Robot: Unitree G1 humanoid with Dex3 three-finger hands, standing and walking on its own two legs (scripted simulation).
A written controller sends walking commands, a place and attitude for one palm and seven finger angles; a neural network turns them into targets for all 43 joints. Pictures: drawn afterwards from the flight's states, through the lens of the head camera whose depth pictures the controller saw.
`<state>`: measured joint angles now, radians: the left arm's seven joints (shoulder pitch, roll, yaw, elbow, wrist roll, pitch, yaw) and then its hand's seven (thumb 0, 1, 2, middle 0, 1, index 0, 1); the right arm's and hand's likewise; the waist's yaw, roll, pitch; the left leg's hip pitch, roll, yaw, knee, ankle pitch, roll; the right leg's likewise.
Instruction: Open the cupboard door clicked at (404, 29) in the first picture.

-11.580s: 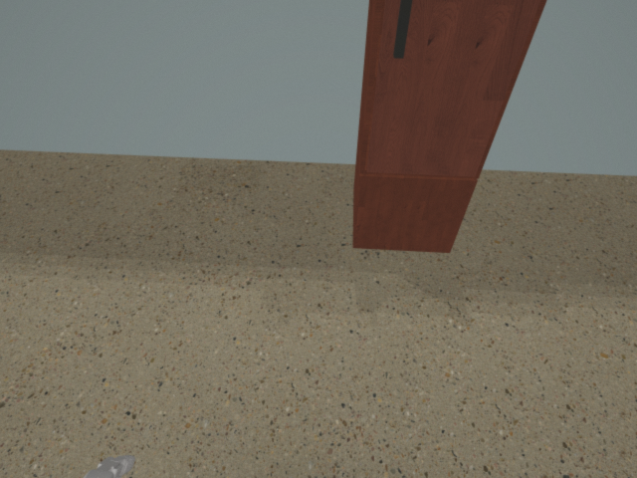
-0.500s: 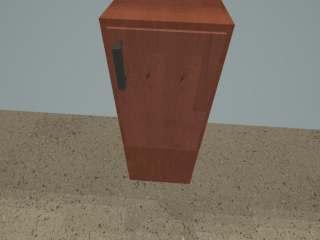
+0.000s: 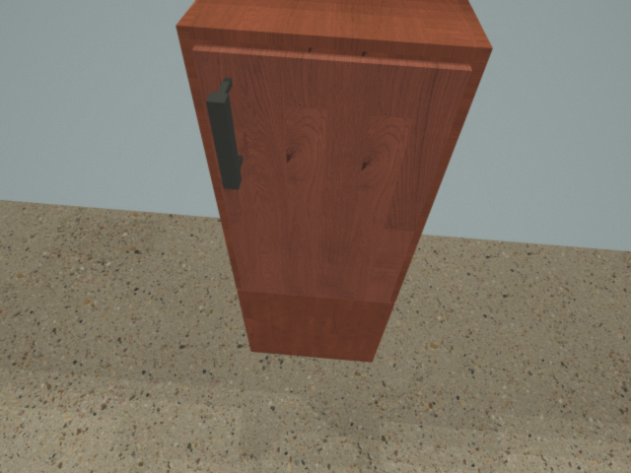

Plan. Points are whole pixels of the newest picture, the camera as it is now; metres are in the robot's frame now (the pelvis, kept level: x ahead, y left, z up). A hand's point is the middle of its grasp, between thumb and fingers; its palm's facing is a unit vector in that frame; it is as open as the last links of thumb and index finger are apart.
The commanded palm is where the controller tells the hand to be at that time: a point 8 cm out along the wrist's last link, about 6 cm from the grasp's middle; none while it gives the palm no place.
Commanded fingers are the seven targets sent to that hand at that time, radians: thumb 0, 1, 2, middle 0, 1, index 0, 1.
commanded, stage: come to a stop and stand still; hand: left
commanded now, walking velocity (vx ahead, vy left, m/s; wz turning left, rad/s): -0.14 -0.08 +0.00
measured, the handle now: (229, 135) +0.53 +0.17 +0.14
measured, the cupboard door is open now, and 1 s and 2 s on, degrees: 0 0 0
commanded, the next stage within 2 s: look again from close up in 0.80 s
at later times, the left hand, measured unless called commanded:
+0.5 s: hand out of the picture -0.04 +0.15 -0.18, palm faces +0.07 -0.98 -0.17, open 7.3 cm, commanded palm none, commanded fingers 0.00 0.90 0.90 -0.20 -0.30 -0.20 -0.30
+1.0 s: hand out of the picture -0.11 +0.14 -0.18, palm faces +0.03 -0.99 -0.15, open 7.4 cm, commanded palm none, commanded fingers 0.00 0.90 0.90 -0.20 -0.30 -0.20 -0.30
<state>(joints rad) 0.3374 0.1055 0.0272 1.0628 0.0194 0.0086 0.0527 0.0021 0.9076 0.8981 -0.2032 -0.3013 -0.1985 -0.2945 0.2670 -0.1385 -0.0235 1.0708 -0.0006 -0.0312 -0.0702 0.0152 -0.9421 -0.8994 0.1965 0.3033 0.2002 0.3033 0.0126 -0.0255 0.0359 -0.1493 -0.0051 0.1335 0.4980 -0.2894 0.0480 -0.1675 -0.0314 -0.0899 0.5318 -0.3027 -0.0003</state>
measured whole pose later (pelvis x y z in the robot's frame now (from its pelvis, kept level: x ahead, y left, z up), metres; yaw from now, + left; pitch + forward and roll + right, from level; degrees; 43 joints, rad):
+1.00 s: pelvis -0.08 +0.00 +0.00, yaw +0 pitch -1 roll -1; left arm 0.38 0.09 -0.01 1.11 0.02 -0.03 0.05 0.00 0.90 0.90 -0.20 -0.30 -0.20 -0.29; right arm 0.34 -0.11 0.01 1.09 -0.01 -0.01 -0.02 0.00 -0.91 -0.90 0.20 0.30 0.20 0.30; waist -0.01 0.03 0.03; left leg -0.28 0.02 0.06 0.53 -0.23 0.03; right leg -0.24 0.00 -0.11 0.47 -0.22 -0.03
